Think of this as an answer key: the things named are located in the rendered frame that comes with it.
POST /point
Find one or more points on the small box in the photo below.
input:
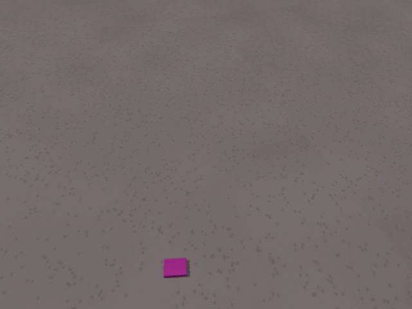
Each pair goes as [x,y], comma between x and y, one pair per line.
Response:
[175,267]

